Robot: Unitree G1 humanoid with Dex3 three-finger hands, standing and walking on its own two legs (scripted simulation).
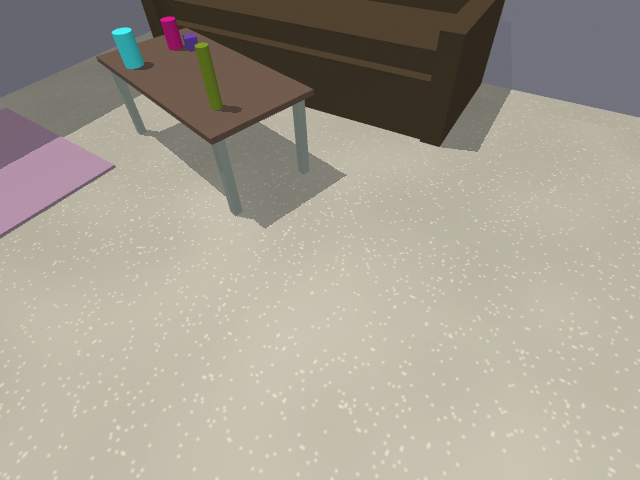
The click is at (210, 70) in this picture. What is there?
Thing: slim round
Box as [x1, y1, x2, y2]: [195, 43, 222, 109]
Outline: 198,43 195,45 195,49 210,106 212,109 219,109 222,107 208,46 206,43
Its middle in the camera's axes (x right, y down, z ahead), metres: -0.44 -0.62 +1.50
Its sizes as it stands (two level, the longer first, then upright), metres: 0.049 0.049 0.248
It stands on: a support 0.45 m high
